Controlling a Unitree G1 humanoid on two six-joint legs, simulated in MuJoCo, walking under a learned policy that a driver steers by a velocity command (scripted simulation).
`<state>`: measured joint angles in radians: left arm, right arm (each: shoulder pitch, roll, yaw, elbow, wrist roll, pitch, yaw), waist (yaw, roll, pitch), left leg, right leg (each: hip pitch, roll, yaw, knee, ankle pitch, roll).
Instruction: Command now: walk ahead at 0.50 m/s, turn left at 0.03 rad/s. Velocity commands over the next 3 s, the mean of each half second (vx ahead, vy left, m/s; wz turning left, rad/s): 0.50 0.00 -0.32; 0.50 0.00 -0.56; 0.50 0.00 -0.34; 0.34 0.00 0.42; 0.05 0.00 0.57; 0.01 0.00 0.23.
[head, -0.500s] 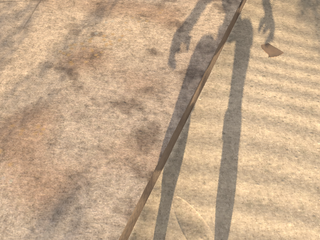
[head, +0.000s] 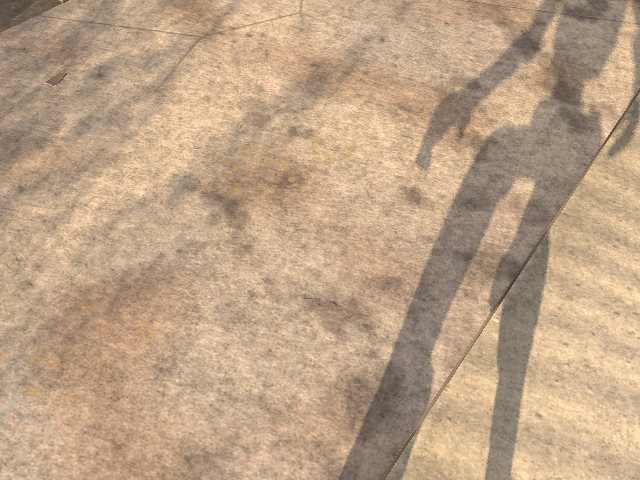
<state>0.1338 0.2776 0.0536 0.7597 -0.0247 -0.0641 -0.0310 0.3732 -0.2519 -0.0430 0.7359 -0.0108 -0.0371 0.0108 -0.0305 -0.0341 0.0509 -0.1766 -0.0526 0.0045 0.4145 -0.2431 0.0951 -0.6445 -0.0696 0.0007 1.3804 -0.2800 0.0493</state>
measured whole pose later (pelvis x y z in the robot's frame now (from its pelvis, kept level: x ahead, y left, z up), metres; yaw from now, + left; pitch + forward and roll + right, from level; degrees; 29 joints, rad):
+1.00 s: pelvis +0.57 -0.12 +0.12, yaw -31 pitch +1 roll +1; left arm 0.10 0.28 0.07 0.58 -0.02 0.01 -0.02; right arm 0.41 -0.25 -0.05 0.76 -0.02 -0.08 -0.05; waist -0.04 -0.02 0.01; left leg -0.24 0.08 0.23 0.64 -0.40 0.02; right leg -0.74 -0.01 0.02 1.19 -0.14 -0.02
